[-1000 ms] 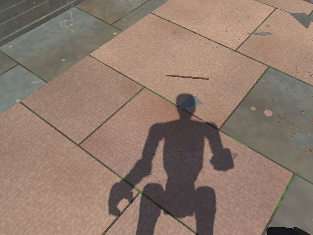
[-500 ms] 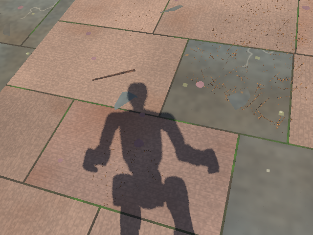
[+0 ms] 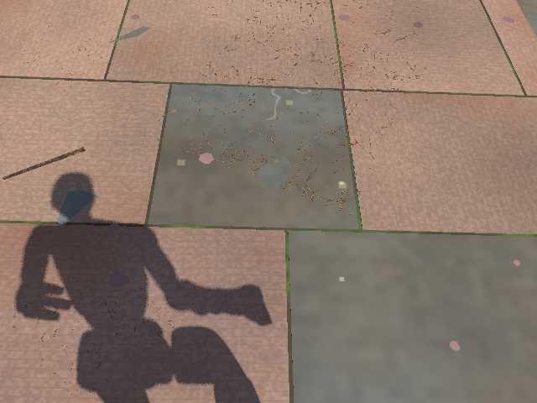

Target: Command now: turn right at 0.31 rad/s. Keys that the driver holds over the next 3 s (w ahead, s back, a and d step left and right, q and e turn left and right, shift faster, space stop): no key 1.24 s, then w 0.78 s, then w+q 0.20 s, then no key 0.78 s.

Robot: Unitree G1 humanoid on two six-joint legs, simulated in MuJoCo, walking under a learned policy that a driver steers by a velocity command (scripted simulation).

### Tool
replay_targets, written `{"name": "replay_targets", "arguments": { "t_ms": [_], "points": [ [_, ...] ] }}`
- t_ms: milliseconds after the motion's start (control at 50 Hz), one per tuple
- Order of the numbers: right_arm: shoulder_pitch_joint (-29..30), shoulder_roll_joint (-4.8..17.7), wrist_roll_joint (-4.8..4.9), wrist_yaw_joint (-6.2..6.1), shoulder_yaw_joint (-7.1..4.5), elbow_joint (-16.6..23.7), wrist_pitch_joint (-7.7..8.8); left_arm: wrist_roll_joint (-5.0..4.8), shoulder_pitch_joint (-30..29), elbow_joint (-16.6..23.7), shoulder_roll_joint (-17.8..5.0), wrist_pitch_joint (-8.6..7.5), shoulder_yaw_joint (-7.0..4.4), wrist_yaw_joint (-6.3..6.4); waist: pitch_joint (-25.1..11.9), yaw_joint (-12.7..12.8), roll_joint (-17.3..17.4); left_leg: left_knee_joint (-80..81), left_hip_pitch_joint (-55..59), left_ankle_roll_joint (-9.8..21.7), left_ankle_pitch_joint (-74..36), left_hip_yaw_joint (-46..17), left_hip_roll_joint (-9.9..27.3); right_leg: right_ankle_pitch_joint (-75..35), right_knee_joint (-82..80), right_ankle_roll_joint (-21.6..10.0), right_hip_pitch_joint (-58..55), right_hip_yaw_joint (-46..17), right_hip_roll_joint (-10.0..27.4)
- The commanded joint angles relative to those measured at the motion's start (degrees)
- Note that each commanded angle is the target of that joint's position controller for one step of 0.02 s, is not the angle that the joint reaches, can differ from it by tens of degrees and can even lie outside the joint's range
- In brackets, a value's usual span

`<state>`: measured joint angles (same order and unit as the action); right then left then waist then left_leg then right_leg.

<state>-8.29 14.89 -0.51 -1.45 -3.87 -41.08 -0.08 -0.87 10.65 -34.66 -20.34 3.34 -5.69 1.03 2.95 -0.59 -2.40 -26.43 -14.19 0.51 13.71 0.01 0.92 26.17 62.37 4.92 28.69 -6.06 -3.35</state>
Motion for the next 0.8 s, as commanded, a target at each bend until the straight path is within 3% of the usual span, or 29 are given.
{"name": "replay_targets", "arguments": {
  "t_ms": [20, 60, 100, 140, 160, 180, 200, 220, 240, 280, 300, 460, 800],
  "points": [
    [2.1, 9.5, 0.11, -0.16, -2.05, 3.5, 0.03, 0.41, -2.8, 5.2, -0.6, -0.97, 0.65, -0.14, -7.5, -0.7, 12.5, 5.1, 9.8, 12.1, -26.1, -8.7, 11.9, 0.7, -9.6, 0.7, -0.6, 2.8, 2.2],
    [1.8, 10.6, 0.51, 0.27, -2.25, 3.1, -0.30, 0.40, -3.5, 5.3, -0.3, -1.00, 1.08, -0.33, -7.7, -1.5, 14.0, 5.0, 8.2, 12.4, -26.7, -8.4, 12.5, 0.5, -17.8, 0.2, -6.0, 5.2, 2.8],
    [1.2, 10.9, 1.20, 0.55, -2.03, 2.4, -0.46, 0.20, -1.5, 4.3, -1.0, -0.97, 0.75, -0.42, -7.6, -0.8, 13.8, 3.6, 7.5, 11.9, -24.8, -8.9, 12.6, -5.0, -27.5, -0.7, -10.9, 6.6, 2.3],
    [-0.5, 8.8, 1.97, 0.71, -1.02, 1.2, -0.14, 0.73, 1.4, 2.8, -1.0, -1.08, 0.74, -0.47, -7.0, 1.0, 11.4, 1.6, 3.1, 7.9, -19.3, -7.5, 10.7, -18.1, -43.5, -3.5, -20.9, 6.5, 1.9],
    [-2.8, 7.0, 0.70, 1.07, -0.23, 0.7, 0.58, 1.16, 1.8, 3.6, -3.5, -1.12, 0.52, -0.04, -9.2, 0.0, 6.0, -1.4, -1.7, 3.2, -11.7, -5.5, 8.4, -29.1, -42.8, -5.4, -28.9, -0.7, 7.6],
    [-4.8, 3.8, -1.41, 1.53, 0.89, 1.2, 1.45, 2.09, -0.6, 4.5, -7.2, -0.96, 0.12, 0.45, -9.9, -3.5, -7.6, -5.4, -6.5, -1.8, 3.8, 0.3, 2.8, -38.5, -39.8, -10.8, -29.2, -9.6, 16.2],
    [-1.4, 5.1, -1.21, 1.03, 0.85, 1.4, 1.43, 2.60, -2.3, 4.5, -2.6, -1.49, 1.31, -0.16, -9.4, -1.2, -8.6, -3.2, -1.8, -3.6, 7.5, -0.7, 3.1, -31.1, -40.9, -15.4, -21.0, -10.6, 17.5],
    [-0.2, 6.6, -0.87, 0.91, 0.55, 1.2, 1.30, 2.65, -4.3, 4.6, -0.4, -2.10, 2.01, -0.70, -7.3, -1.4, -6.2, -1.8, 0.0, -4.1, 2.4, -0.5, 3.0, -23.5, -41.1, -13.9, -19.6, -8.2, 14.0],
    [0.5, 6.4, -0.97, 0.88, 0.63, 0.7, 1.25, 2.80, -3.8, 3.9, -0.1, -2.50, 2.03, -0.82, -7.0, -0.8, -6.0, -1.1, 0.8, -4.3, -1.7, -0.1, 2.7, -18.9, -40.8, -11.4, -19.5, -6.2, 11.2],
    [-0.2, 7.9, -0.72, 0.65, 0.26, -0.2, 0.83, 2.51, -2.7, 3.5, -1.1, -3.12, 2.03, -0.87, -4.2, -0.2, -5.1, -0.4, 1.2, -4.3, -4.6, -0.6, 3.0, -18.6, -41.0, -9.5, -17.4, -5.3, 9.8],
    [-0.5, 7.4, -0.53, 0.71, 0.39, -0.5, 0.88, 2.41, -1.8, 3.1, -0.8, -3.25, 2.23, -0.85, -3.6, -0.3, -4.1, 0.1, 1.8, -4.2, -5.2, -0.6, 3.0, -19.6, -40.7, -9.0, -17.0, -4.8, 9.3],
    [-2.8, 7.0, -0.23, 0.11, 0.47, -4.6, 0.98, 2.08, -1.6, 2.0, 0.5, -3.18, 2.59, -0.62, -3.5, -0.2, 0.3, 1.6, 3.5, -4.7, -7.1, -0.5, 3.4, -23.0, -39.9, -9.1, -17.9, -3.5, 7.9],
    [-4.5, 7.1, 0.19, -1.12, 0.42, -11.6, 0.54, 1.60, 1.4, -5.5, 0.9, -3.45, 2.06, -0.04, -3.0, -0.4, 1.6, 2.3, 5.0, -4.5, -7.8, 0.0, 3.3, -24.8, -39.1, -8.0, -17.9, -0.2, 5.5]
  ]
}}
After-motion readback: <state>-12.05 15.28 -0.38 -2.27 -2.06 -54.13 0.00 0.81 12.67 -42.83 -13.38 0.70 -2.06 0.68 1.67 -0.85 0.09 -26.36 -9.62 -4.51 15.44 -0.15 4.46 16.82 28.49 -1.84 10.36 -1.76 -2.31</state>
